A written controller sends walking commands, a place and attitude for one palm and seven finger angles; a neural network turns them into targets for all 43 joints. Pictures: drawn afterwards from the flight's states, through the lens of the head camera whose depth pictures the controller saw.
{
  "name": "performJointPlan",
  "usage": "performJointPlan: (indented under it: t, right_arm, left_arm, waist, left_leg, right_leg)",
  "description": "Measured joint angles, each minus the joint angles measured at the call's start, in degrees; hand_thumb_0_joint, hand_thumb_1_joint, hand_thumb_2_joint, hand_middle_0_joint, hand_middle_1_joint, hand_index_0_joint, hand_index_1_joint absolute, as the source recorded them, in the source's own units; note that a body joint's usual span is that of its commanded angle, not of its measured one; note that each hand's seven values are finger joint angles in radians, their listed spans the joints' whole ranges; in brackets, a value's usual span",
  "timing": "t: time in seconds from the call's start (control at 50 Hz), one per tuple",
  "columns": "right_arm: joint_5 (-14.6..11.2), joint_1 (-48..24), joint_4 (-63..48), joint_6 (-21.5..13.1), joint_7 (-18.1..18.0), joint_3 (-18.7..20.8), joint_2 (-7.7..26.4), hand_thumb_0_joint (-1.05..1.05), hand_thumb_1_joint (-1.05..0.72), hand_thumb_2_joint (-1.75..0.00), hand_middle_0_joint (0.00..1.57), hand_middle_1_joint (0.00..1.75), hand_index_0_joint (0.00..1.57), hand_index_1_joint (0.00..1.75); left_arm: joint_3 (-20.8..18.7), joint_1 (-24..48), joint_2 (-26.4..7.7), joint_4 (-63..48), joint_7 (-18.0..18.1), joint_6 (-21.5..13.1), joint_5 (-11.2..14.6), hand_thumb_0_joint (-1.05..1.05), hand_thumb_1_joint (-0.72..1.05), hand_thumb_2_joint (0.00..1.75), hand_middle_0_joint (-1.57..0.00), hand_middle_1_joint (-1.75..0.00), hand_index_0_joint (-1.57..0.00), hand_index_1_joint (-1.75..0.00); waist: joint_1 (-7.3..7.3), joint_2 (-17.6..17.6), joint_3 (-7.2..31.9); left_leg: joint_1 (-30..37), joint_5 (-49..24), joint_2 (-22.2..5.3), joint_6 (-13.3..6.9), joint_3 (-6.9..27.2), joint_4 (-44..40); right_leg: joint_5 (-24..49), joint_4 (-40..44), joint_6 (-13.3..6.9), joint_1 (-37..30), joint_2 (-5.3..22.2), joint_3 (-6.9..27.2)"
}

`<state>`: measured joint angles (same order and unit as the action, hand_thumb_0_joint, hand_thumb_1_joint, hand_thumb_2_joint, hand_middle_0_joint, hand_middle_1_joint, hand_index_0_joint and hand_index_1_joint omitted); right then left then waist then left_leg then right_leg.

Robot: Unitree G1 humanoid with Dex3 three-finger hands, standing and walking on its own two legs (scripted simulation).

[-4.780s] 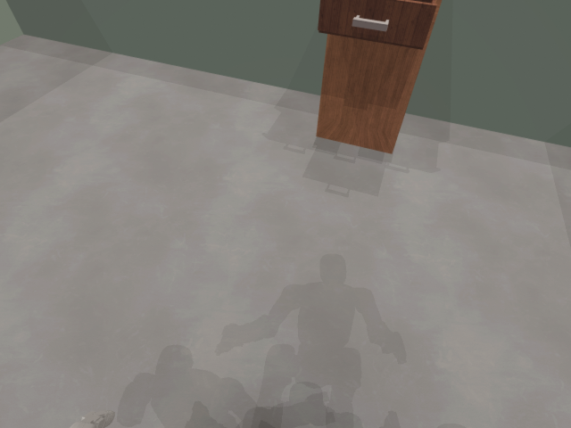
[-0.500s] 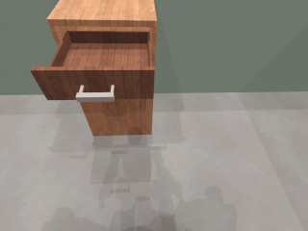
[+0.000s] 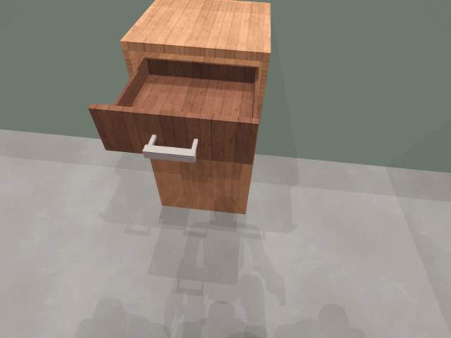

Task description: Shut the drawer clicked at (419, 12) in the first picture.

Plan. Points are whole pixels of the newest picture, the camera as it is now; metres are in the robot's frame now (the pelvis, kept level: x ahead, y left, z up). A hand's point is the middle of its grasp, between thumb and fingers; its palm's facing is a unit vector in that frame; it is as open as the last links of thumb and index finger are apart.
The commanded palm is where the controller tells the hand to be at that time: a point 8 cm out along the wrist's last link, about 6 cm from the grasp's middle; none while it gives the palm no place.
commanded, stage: take the last steps up to it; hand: left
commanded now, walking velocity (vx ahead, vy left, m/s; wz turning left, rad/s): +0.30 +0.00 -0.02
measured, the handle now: (172, 147) +0.52 +0.19 +0.01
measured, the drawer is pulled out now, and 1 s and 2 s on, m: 0.30 0.30 0.30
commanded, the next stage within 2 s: come to a stop and stand still in 0.58 s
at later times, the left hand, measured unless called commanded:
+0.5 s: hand (166, 297) +0.23 +0.16 -0.17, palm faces +0.01 -0.97 -0.23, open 7.4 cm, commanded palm none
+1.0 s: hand (158, 304) +0.22 +0.17 -0.18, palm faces +0.03 -0.98 -0.18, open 7.4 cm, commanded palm none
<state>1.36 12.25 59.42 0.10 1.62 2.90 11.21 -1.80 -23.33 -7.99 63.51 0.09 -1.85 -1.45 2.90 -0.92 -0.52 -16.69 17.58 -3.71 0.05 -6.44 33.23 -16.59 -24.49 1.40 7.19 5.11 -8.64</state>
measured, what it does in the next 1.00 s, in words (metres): walks ahead: left foot, then right foot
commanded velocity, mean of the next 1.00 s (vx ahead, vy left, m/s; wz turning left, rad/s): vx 0.06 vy -0.03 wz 0.01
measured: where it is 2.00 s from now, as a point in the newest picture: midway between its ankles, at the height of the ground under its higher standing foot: outside the picture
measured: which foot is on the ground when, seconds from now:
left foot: up 0.00-0.00, down 0.02-0.40, up 0.42-0.74, down 0.76-1.00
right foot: down 0.00-0.04, up 0.06-0.38, down 0.40-0.84, up 0.86-1.00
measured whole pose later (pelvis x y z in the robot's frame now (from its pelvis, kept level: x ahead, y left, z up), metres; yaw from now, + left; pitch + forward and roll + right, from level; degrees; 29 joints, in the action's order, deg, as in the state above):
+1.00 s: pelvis +0.22 -0.01 +0.00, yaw -2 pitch +0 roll +0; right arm 0.8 4.9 58.6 -0.3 -2.6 1.6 6.9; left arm -2.5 -14.5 -10.2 62.2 1.7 2.7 -0.8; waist 1.6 -2.4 -5.9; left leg -14.4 10.8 -3.5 -1.1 -8.5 25.7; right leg -28.6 -54.6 2.0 20.3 1.6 -1.1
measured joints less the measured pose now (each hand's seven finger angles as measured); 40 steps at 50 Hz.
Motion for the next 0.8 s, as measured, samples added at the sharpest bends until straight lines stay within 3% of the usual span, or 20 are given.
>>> performJointPlan:
  t: [0.04,0.1,0.14,0.18,0.26,0.36,0.4,0.44,0.48,0.52,0.56,0.64,0.72,0.76,0.8]
  right_arm:
    - [0.1,0.2,-0.1,-1.3,-0.4,-0.2,-0.4,0.00,-0.91,-0.90,0.20,0.30,0.20,0.30]
    - [0.4,1.1,-0.1,-2.6,-1.4,-0.6,-2.3,0.00,-0.91,-0.90,0.20,0.30,0.20,0.30]
    - [0.2,2.6,0.2,-3.1,-2.2,-0.5,-2.6,0.00,-0.93,-0.90,0.20,0.30,0.20,0.30]
    - [0.2,4.4,1.3,-3.4,-2.5,-0.7,-2.9,0.00,-0.93,-0.90,0.20,0.30,0.20,0.30]
    - [0.2,7.7,4.0,-3.2,-2.5,-1.1,-3.4,0.00,-0.93,-0.90,0.20,0.30,0.20,0.30]
    - [0.4,10.5,6.7,-2.3,-2.1,-0.9,-3.8,0.00,-0.91,-0.90,0.20,0.30,0.20,0.30]
    - [0.2,11.6,7.4,-1.9,-1.9,-0.9,-4.0,0.00,-0.91,-0.90,0.20,0.30,0.20,0.30]
    - [-0.2,10.6,7.6,-0.9,-1.7,-0.9,-3.5,0.00,-0.91,-0.90,0.20,0.30,0.20,0.30]
    - [-0.2,8.9,7.2,-0.2,-1.6,-0.6,-3.1,0.00,-0.91,-0.90,0.20,0.30,0.20,0.30]
    - [0.0,7.0,6.1,-0.1,-1.5,-0.4,-2.5,0.00,-0.91,-0.90,0.20,0.30,0.20,0.30]
    - [0.0,5.2,4.6,-0.3,-1.5,-0.1,-2.2,0.00,-0.91,-0.90,0.20,0.30,0.20,0.30]
    - [0.1,1.9,1.9,-0.7,-1.6,0.0,-1.7,0.00,-0.92,-0.90,0.20,0.30,0.20,0.30]
    - [-0.1,-0.5,1.0,-1.2,-1.4,-0.3,-0.8,0.00,-0.93,-0.90,0.20,0.30,0.19,0.30]
    - [-0.2,-1.4,0.9,-1.8,-1.6,-0.8,-0.5,0.00,-0.93,-0.90,0.20,0.30,0.19,0.30]
    - [-0.2,-2.3,1.5,-2.3,-2.1,-1.4,-1.1,0.00,-0.92,-0.90,0.20,0.30,0.19,0.30]
  left_arm:
    - [-0.1,-1.0,-0.1,0.8,-0.2,0.6,0.3,0.00,0.90,0.90,-0.20,-0.30,-0.20,-0.30]
    - [-0.5,-0.3,-0.9,1.8,-0.2,2.3,0.1,0.01,0.90,0.90,-0.20,-0.30,-0.20,-0.30]
    - [-0.8,1.1,-1.2,1.9,-0.6,2.5,0.1,0.01,0.90,0.90,-0.20,-0.30,-0.20,-0.30]
    - [-1.1,3.2,-1.5,1.1,-0.9,2.3,0.1,0.01,0.91,0.90,-0.19,-0.30,-0.20,-0.30]
    - [-1.3,8.0,-1.9,-1.7,-0.9,1.8,0.3,0.01,0.91,0.90,-0.19,-0.30,-0.20,-0.30]
    - [-1.7,12.8,-2.6,-4.4,-0.9,1.0,0.3,0.01,0.92,0.90,-0.19,-0.30,-0.20,-0.30]
    - [-1.7,13.8,-2.9,-5.4,-0.9,-0.3,0.1,0.01,0.92,0.90,-0.19,-0.30,-0.20,-0.30]
    - [-1.4,14.7,-2.3,-5.8,-0.5,-1.5,0.3,0.00,0.92,0.90,-0.19,-0.30,-0.20,-0.30]
    - [-1.0,14.4,-1.6,-5.9,-0.1,-1.7,0.5,0.00,0.91,0.90,-0.19,-0.30,-0.20,-0.30]
    - [-0.6,13.3,-0.7,-5.4,0.3,-1.4,0.5,0.00,0.91,0.90,-0.19,-0.30,-0.20,-0.30]
    - [-1.3,12.1,-0.7,-4.8,1.3,-1.3,0.6,0.00,0.94,0.90,-0.20,-0.30,-0.20,-0.30]
    - [-0.8,9.9,-1.4,-3.1,0.9,-0.9,0.2,-0.01,0.95,0.90,-0.20,-0.30,-0.20,-0.30]
    - [-0.4,7.6,-1.2,-1.4,0.4,-0.6,0.3,0.00,0.93,0.90,-0.20,-0.30,-0.20,-0.30]
    - [-0.2,6.5,-0.9,-0.4,0.6,-0.1,0.5,0.00,0.92,0.90,-0.20,-0.30,-0.20,-0.30]
    - [0.2,5.9,-1.0,0.8,1.1,0.7,0.8,0.00,0.92,0.90,-0.20,-0.30,-0.20,-0.30]
  waist:
    - [-0.37,0.2,0.0]
    - [-1.17,-1.5,-0.9]
    - [-2.07,-1.5,-1.2]
    - [-2.60,-1.4,-1.4]
    - [-3.17,-0.5,-2.0]
    - [-4.43,0.9,-2.6]
    - [-4.41,1.2,-2.5]
    - [-4.50,2.7,-3.4]
    - [-4.35,2.9,-3.5]
    - [-4.16,2.9,-2.9]
    - [-4.08,2.6,-2.2]
    - [-3.38,1.7,-1.2]
    - [-1.81,1.1,-1.3]
    - [-1.21,1.1,-1.4]
    - [-0.88,0.2,-1.7]
  left_leg:
    - [2.1,-1.7,0.0,-0.5,-0.2,-3.8]
    - [3.2,-0.5,0.8,-1.0,-1.7,-2.1]
    - [5.5,-0.7,1.3,-1.0,-2.2,-4.6]
    - [7.9,-1.6,1.8,-0.9,-2.4,-7.8]
    - [11.8,-1.9,2.3,-0.6,-2.5,-11.8]
    - [14.2,2.4,1.3,1.3,-2.6,-9.1]
    - [12.7,6.6,0.5,1.5,-2.3,-2.5]
    - [7.2,11.5,-0.4,0.2,0.4,12.0]
    - [1.1,10.6,-0.2,-0.6,2.1,24.6]
    - [-3.9,6.7,-0.6,-0.5,2.3,29.7]
    - [-6.9,4.1,-1.3,0.0,2.1,28.1]
    - [-8.2,1.5,-2.0,1.0,1.1,17.2]
    - [-5.4,-0.7,-1.5,1.4,0.6,6.3]
    - [-1.8,-7.4,-1.3,1.6,0.5,-1.5]
    - [0.3,-5.8,-0.7,-0.2,0.2,-3.2]
  right_leg:
    - [-3.6,-5.4,0.1,1.8,0.2,0.2]
    - [-10.3,-22.8,-1.3,9.0,0.1,3.3]
    - [-8.3,-31.1,-1.7,13.9,0.0,3.8]
    - [-5.7,-33.6,-1.5,17.4,0.4,3.7]
    - [-2.7,-27.0,-0.8,20.3,1.2,3.1]
    - [1.3,-13.8,-0.9,17.1,0.3,1.9]
    - [4.5,-9.7,-2.1,14.6,-0.3,1.5]
    - [3.2,-12.8,-3.9,14.5,-1.3,0.2]
    - [1.9,-11.6,-4.7,12.6,-1.8,-0.5]
    - [2.7,-8.1,-4.4,10.2,-2.4,-0.9]
    - [3.8,-4.4,-4.5,8.1,-2.9,-1.1]
    - [4.5,0.2,-4.3,4.9,-3.2,-1.3]
    - [3.1,0.9,-3.2,2.7,-3.4,-1.3]
    - [1.3,-0.8,-2.4,2.0,-3.7,-1.3]
    - [-1.0,-3.2,-1.4,1.7,-3.2,-1.0]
